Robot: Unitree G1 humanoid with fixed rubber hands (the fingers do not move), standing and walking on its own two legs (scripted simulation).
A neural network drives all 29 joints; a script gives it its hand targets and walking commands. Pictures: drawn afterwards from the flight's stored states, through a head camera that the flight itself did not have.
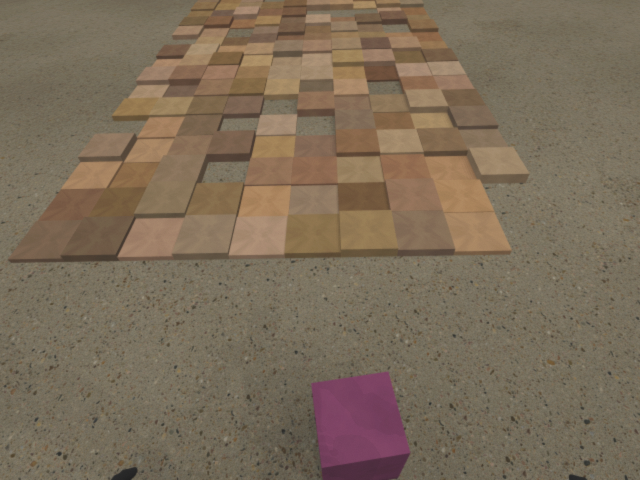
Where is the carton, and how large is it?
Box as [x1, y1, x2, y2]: [311, 372, 409, 479]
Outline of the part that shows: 388,372 311,383 323,479 389,479 398,476 409,454 409,449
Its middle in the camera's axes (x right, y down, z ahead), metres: +0.09 +0.53 +1.05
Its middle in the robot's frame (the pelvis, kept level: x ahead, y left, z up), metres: +0.39 -0.04 -0.66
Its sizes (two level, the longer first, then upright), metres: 0.210 0.200 0.250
